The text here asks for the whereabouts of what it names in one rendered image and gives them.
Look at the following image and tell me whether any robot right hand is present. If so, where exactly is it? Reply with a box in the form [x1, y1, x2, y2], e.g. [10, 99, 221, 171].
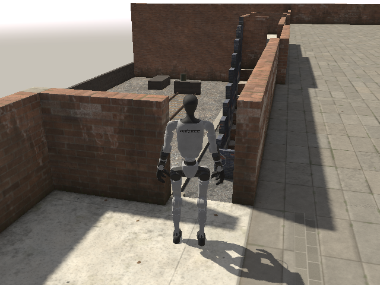
[211, 170, 225, 185]

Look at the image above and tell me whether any robot right forearm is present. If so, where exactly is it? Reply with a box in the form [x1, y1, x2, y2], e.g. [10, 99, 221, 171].
[212, 145, 223, 172]

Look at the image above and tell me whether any robot left forearm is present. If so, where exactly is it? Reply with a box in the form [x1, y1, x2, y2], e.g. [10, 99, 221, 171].
[157, 144, 169, 170]

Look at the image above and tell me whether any right robot upper arm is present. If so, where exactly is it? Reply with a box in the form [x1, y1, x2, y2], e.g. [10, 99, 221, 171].
[202, 121, 218, 154]

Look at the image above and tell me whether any left robot upper arm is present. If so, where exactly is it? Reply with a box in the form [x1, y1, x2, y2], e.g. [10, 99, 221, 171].
[162, 120, 178, 153]

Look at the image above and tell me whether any robot right shin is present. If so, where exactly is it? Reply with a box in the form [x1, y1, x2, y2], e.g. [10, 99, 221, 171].
[198, 199, 207, 238]

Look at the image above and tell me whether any robot left foot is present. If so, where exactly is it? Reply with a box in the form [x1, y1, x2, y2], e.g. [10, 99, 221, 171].
[173, 229, 182, 244]

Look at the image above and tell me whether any robot left hand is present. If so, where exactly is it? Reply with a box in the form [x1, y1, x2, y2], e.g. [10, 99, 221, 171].
[156, 168, 170, 183]

